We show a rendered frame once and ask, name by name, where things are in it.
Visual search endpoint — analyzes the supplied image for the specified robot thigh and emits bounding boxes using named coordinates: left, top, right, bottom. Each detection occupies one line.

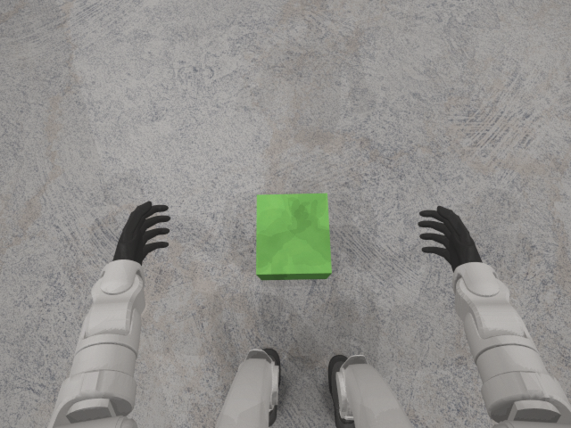
left=215, top=358, right=279, bottom=428
left=335, top=364, right=414, bottom=428

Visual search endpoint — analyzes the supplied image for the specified carton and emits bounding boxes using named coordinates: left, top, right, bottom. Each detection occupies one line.
left=256, top=193, right=332, bottom=280

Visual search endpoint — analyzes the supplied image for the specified robot left thigh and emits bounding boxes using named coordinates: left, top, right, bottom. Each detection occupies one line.
left=215, top=358, right=279, bottom=428

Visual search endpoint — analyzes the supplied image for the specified left robot hand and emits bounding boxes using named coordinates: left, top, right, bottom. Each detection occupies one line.
left=113, top=201, right=170, bottom=266

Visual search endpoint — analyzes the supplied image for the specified robot right thigh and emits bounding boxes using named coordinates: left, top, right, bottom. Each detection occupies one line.
left=335, top=364, right=414, bottom=428

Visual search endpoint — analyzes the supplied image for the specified right robot hand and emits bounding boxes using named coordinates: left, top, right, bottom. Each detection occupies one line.
left=418, top=206, right=483, bottom=273

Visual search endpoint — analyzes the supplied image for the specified robot left forearm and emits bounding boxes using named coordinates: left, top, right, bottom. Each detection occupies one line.
left=47, top=259, right=145, bottom=428

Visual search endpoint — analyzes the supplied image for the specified robot right forearm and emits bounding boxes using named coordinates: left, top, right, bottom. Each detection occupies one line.
left=452, top=262, right=571, bottom=424

